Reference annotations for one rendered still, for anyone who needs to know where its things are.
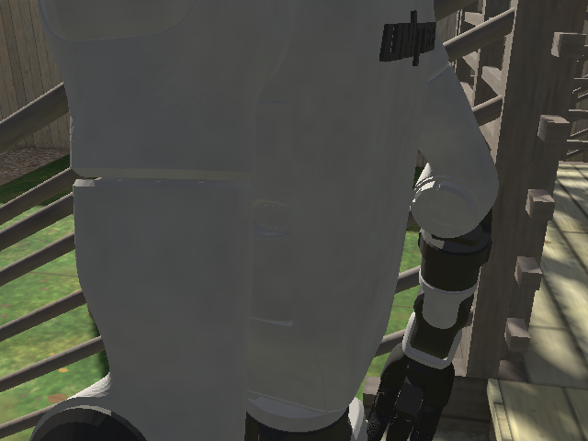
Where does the robot left upper arm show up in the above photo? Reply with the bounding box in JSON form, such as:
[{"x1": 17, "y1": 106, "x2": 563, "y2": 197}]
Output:
[{"x1": 29, "y1": 0, "x2": 295, "y2": 441}]

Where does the right robot hand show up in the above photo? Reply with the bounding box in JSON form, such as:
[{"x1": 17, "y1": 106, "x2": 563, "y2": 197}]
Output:
[{"x1": 367, "y1": 335, "x2": 455, "y2": 441}]

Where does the robot right forearm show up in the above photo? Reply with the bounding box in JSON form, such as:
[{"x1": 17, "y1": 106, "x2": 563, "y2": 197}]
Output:
[{"x1": 402, "y1": 208, "x2": 492, "y2": 369}]

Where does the robot right upper arm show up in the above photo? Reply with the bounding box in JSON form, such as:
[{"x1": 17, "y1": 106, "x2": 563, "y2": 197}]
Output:
[{"x1": 410, "y1": 10, "x2": 499, "y2": 238}]

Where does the robot torso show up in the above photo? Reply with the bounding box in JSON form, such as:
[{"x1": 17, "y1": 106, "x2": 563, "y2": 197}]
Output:
[{"x1": 231, "y1": 0, "x2": 436, "y2": 441}]

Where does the robot left forearm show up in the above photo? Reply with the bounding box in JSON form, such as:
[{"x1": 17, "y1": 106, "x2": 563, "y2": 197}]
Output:
[{"x1": 31, "y1": 405, "x2": 147, "y2": 441}]

